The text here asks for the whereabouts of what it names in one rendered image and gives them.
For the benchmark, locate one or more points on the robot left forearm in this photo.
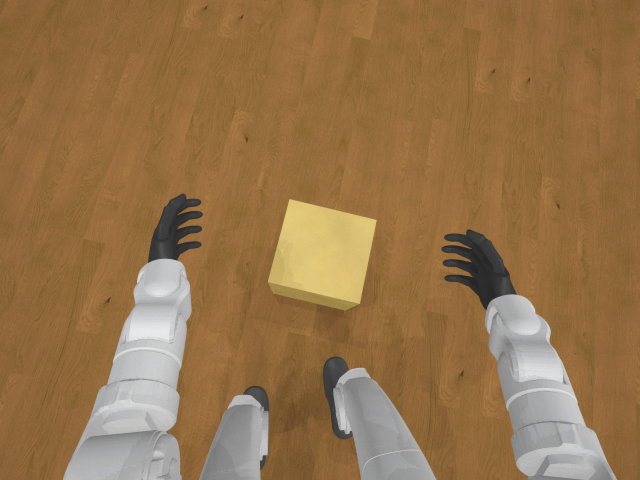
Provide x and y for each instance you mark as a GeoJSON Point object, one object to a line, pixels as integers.
{"type": "Point", "coordinates": [141, 391]}

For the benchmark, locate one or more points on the robot right hand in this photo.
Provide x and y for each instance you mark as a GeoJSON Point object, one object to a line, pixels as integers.
{"type": "Point", "coordinates": [490, 278]}

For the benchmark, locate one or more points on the left robot thigh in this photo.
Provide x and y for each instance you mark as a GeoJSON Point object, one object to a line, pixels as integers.
{"type": "Point", "coordinates": [238, 446]}

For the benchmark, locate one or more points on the robot right forearm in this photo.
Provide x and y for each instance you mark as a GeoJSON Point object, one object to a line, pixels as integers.
{"type": "Point", "coordinates": [550, 436]}

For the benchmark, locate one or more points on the robot left hand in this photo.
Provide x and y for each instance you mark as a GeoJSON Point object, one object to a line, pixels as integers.
{"type": "Point", "coordinates": [166, 235]}

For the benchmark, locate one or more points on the carton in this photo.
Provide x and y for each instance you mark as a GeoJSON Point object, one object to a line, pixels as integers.
{"type": "Point", "coordinates": [322, 255]}

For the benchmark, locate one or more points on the robot left upper arm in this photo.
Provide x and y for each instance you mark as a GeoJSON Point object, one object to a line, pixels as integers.
{"type": "Point", "coordinates": [145, 455]}

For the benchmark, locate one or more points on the right robot foot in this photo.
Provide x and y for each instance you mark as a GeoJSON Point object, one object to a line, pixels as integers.
{"type": "Point", "coordinates": [333, 369]}

